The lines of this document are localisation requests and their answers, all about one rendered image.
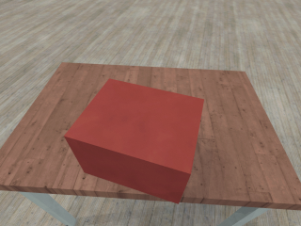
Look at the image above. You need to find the carton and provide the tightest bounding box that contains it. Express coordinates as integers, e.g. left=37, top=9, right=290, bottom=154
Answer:
left=64, top=78, right=204, bottom=204

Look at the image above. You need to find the table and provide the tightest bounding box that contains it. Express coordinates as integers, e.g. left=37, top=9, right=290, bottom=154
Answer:
left=0, top=62, right=301, bottom=226

